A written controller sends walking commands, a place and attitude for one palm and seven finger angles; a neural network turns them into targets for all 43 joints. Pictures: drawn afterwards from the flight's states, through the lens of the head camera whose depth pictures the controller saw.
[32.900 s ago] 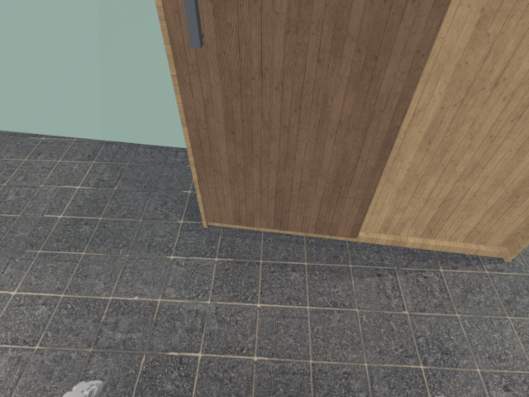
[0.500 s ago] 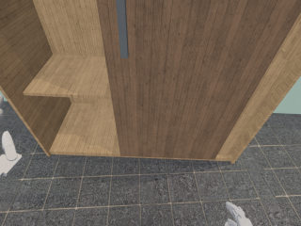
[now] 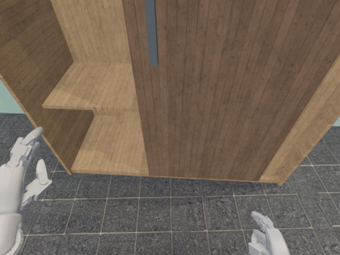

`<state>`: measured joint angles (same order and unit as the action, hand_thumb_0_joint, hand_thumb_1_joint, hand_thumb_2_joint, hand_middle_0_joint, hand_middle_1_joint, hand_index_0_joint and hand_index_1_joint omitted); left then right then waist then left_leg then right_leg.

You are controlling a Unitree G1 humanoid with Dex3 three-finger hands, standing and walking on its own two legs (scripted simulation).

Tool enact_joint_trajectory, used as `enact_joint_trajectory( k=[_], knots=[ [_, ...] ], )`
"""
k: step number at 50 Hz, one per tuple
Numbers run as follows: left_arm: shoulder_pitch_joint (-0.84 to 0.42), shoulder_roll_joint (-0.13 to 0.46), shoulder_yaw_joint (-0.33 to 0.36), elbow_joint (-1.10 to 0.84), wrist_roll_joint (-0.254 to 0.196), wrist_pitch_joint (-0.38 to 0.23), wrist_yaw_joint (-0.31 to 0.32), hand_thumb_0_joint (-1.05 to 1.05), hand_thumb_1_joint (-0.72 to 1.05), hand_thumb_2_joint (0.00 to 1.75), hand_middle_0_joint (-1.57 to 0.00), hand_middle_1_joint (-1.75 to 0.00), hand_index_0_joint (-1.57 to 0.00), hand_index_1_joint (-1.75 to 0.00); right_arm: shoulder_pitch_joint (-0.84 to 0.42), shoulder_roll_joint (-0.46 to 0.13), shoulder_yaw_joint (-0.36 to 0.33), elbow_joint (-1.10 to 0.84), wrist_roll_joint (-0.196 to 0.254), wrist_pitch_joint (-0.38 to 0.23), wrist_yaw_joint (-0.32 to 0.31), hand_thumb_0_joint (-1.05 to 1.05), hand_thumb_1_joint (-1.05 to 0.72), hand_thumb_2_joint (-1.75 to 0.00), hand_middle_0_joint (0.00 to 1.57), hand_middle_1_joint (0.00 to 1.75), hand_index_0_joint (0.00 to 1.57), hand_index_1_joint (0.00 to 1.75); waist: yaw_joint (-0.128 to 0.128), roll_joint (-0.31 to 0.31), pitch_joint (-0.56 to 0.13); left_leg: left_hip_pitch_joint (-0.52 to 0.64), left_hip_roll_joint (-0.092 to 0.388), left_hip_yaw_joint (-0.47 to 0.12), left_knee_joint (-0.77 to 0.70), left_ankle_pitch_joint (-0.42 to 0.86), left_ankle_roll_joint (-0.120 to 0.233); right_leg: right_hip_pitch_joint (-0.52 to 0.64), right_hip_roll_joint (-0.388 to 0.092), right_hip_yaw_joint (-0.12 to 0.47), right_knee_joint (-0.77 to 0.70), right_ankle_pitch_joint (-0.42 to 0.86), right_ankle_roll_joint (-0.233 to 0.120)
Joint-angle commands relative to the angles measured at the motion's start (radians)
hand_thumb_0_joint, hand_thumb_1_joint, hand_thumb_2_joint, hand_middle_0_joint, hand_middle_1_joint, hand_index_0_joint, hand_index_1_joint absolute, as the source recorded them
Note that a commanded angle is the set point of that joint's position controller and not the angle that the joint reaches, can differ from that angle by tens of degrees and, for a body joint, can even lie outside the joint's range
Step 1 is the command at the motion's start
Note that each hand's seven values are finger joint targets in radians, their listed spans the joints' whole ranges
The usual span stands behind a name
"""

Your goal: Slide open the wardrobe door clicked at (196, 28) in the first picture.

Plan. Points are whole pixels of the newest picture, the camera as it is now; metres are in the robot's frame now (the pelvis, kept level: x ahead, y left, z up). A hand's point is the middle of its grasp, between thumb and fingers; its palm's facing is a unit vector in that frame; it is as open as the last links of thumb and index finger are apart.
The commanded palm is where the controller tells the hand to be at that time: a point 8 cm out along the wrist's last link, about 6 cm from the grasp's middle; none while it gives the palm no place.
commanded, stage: let the arm hang, fingers relaxed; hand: left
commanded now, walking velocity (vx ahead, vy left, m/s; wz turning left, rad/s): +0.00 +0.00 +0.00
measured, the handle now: (152, 24) +0.68 +0.11 +0.24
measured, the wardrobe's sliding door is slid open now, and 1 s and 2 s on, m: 0.53 0.53 0.53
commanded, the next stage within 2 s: look to check the result in 1.04 s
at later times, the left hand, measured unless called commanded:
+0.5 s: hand out of the picture -0.07 +0.19 -0.16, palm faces -0.02 -0.98 -0.22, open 7.2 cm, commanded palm none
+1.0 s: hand out of the picture +0.03 +0.18 -0.17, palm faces -0.03 -0.98 -0.21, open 7.3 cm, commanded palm none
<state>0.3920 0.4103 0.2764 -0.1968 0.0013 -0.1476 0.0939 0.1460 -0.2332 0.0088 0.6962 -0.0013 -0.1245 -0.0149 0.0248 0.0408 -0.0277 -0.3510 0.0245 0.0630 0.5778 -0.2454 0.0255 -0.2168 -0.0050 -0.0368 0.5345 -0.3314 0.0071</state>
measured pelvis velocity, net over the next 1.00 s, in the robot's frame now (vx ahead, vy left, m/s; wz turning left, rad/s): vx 0.00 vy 0.00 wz -0.01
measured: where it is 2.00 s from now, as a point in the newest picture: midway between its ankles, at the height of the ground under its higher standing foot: outside the picture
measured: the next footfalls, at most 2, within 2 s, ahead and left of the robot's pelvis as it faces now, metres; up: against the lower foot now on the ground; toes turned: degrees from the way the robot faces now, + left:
none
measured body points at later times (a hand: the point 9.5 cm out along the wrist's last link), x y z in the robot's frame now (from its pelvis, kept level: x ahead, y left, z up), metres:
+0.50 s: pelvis -0.02 +0.00 +0.01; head +0.03 +0.00 +0.46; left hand -0.06 +0.24 -0.15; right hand -0.02 -0.24 -0.15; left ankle +0.03 +0.10 -0.73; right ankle -0.04 -0.12 -0.73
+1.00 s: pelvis +0.00 +0.00 +0.01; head +0.02 +0.01 +0.46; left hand +0.03 +0.23 -0.15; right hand +0.01 -0.23 -0.15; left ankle +0.03 +0.10 -0.73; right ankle -0.04 -0.12 -0.73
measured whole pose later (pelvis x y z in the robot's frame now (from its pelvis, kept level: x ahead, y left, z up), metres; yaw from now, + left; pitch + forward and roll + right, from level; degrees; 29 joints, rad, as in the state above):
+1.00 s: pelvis +0.00 +0.00 +0.01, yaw -1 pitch -1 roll +0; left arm 0.20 0.17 0.00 1.12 0.02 0.00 0.03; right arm 0.20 -0.16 -0.01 1.13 -0.02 0.01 -0.02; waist -0.02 0.00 0.05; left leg -0.24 0.01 0.08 0.42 -0.17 0.03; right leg -0.12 -0.02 -0.02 0.40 -0.26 0.01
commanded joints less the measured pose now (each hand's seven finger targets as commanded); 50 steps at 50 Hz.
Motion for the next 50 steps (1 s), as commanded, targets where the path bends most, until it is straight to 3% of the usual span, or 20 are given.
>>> enact_joint_trajectory(
  k=[1,4,5,7,9,14,15,16,19,26,34,44,50],
  knots=[
    [-0.065,-0.022,-0.196,0.495,0.02,0.15,-0.085,0.0,0.9,0.9,-0.2,-0.3,-0.2,-0.3,-0.032,-0.193,-0.055,-0.023,-0.005,0.074,0.022,0.0,-0.9,-0.9,0.2,0.3,0.2,0.3,-0.025,-0.11,-0.042,0.0,0.145,-0.164,-0.077,0.219,0.05,-0.075,-0.071,0.014,0.039,0.089,-0.022],
    [-0.134,-0.02,-0.233,0.686,0.018,0.155,-0.078,0.0,0.9,0.9,-0.2,-0.3,-0.2,-0.3,-0.041,-0.159,-0.035,0.004,-0.017,0.109,0.019,0.0,-0.9,-0.9,0.2,0.3,0.2,0.3,-0.026,-0.211,-0.006,0.0,0.089,-0.137,-0.065,0.153,0.026,-0.062,-0.112,0.07,-0.043,0.124,-0.038],
    [-0.152,-0.014,-0.241,0.748,0.019,0.157,-0.074,0.0,0.9,0.9,-0.2,-0.3,-0.2,-0.3,-0.032,-0.151,-0.033,0.02,-0.023,0.12,0.018,0.0,-0.9,-0.9,0.2,0.3,0.2,0.3,-0.033,-0.198,0.001,0.026,0.071,-0.124,-0.059,0.148,0.018,-0.074,-0.127,0.095,-0.068,0.144,-0.049],
    [-0.179,-0.009,-0.251,0.854,0.019,0.159,-0.072,0.0,0.9,0.9,-0.2,-0.3,-0.2,-0.3,-0.022,-0.144,-0.033,0.069,-0.03,0.131,0.015,0.0,-0.9,-0.9,0.2,0.3,0.2,0.3,-0.043,-0.095,0.008,0.069,0.062,-0.114,-0.091,0.139,0.009,-0.074,-0.129,0.111,-0.088,0.141,-0.053],
    [-0.173,-0.016,-0.257,0.951,0.019,0.158,-0.073,0.0,0.9,0.9,-0.2,-0.3,-0.2,-0.3,-0.024,-0.145,-0.03,0.116,-0.031,0.133,0.011,0.0,-0.9,-0.9,0.2,0.3,0.2,0.3,-0.034,0.034,0.008,0.077,0.078,-0.125,-0.155,0.133,0.011,-0.028,-0.1,0.095,-0.097,0.112,-0.038],
    [-0.11,-0.063,-0.252,1.13,0.016,0.149,-0.072,0.0,0.9,0.9,-0.2,-0.3,-0.2,-0.3,0.017,-0.106,-0.033,0.226,-0.026,0.132,-0.004,0.0,-0.9,-0.9,0.2,0.3,0.2,0.3,-0.026,0.125,-0.027,0.122,0.08,-0.124,-0.182,0.096,0.013,0.037,-0.093,0.093,-0.157,0.122,-0.049],
    [-0.106,-0.066,-0.254,1.153,0.016,0.147,-0.072,0.0,0.9,0.9,-0.2,-0.3,-0.2,-0.3,0.029,-0.105,-0.034,0.24,-0.023,0.134,-0.007,0.0,-0.9,-0.9,0.2,0.3,0.2,0.3,-0.027,0.067,-0.026,0.139,0.084,-0.129,-0.178,0.1,0.014,0.032,-0.091,0.09,-0.176,0.121,-0.048],
    [-0.108,-0.079,-0.26,1.175,0.015,0.146,-0.071,0.0,0.9,0.9,-0.2,-0.3,-0.2,-0.3,0.042,-0.098,-0.036,0.261,-0.021,0.135,-0.009,0.0,-0.9,-0.9,0.2,0.3,0.2,0.3,-0.033,0.048,-0.022,0.149,0.086,-0.121,-0.179,0.097,0.012,0.025,-0.096,0.091,-0.19,0.123,-0.048],
    [-0.101,-0.096,-0.269,1.23,0.013,0.148,-0.069,0.0,0.9,0.9,-0.2,-0.3,-0.2,-0.3,0.072,-0.082,-0.036,0.311,-0.018,0.14,-0.013,0.0,-0.9,-0.9,0.2,0.3,0.2,0.3,-0.039,0.017,0.036,0.147,0.088,-0.125,-0.204,0.045,0.009,-0.009,-0.092,0.091,-0.219,0.07,-0.05],
    [-0.072,-0.122,-0.275,1.305,0.013,0.148,-0.061,0.0,0.9,0.9,-0.2,-0.3,-0.2,-0.3,0.12,-0.054,-0.039,0.381,-0.016,0.141,-0.015,0.0,-0.9,-0.9,0.2,0.3,0.2,0.3,-0.039,-0.055,0.062,0.156,0.091,-0.116,-0.227,0.028,0.009,-0.021,-0.088,0.086,-0.233,0.042,-0.047],
    [-0.076,-0.146,-0.272,1.316,0.015,0.144,-0.054,0.0,0.9,0.9,-0.2,-0.3,-0.2,-0.3,0.127,-0.022,-0.039,0.414,-0.018,0.136,-0.015,0.0,-0.9,-0.9,0.2,0.3,0.2,0.3,-0.034,-0.076,0.08,0.152,0.088,-0.108,-0.23,0.082,0.011,-0.02,-0.089,0.084,-0.214,0.089,-0.042],
    [-0.11,-0.142,-0.264,1.304,0.017,0.142,-0.054,0.0,0.9,0.9,-0.2,-0.3,-0.2,-0.3,0.107,-0.022,-0.036,0.418,-0.02,0.128,-0.015,0.0,-0.9,-0.9,0.2,0.3,0.2,0.3,-0.033,-0.004,0.08,0.157,0.094,-0.107,-0.246,0.122,0.01,0.009,-0.089,0.082,-0.21,0.127,-0.035],
    [-0.113,-0.132,-0.265,1.3,0.018,0.139,-0.055,0.0,0.9,0.9,-0.2,-0.3,-0.2,-0.3,0.098,-0.036,-0.037,0.413,-0.017,0.126,-0.014,0.0,-0.9,-0.9,0.2,0.3,0.2,0.3,-0.033,-0.027,0.065,0.192,0.096,-0.102,-0.241,0.161,0.009,0.013,-0.093,0.08,-0.219,0.15,-0.031]
  ],
)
